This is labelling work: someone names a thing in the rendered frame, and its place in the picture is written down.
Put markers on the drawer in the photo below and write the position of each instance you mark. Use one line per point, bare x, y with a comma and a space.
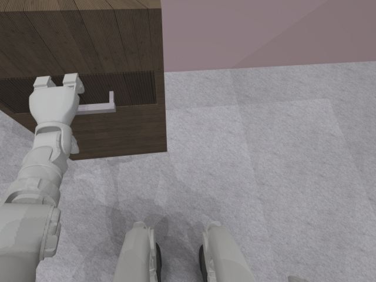
130, 88

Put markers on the robot left forearm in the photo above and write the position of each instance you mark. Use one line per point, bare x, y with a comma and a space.
41, 175

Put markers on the robot left upper arm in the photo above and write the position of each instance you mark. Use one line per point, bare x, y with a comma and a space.
28, 234

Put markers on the left robot hand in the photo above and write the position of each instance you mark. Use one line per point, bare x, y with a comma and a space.
51, 103

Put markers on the cabinet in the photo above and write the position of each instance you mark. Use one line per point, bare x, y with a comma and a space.
58, 37

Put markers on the handle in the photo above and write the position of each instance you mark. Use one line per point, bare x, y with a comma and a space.
99, 107

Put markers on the right robot shin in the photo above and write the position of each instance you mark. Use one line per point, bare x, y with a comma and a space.
211, 276

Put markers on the left robot thigh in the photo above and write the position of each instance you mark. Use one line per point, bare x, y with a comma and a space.
133, 263

